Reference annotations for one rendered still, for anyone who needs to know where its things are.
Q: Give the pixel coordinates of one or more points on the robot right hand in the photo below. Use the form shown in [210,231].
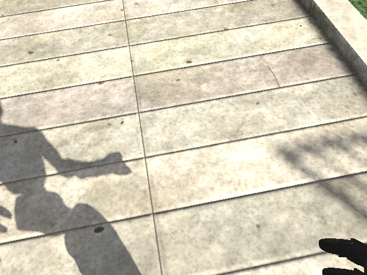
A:
[353,250]

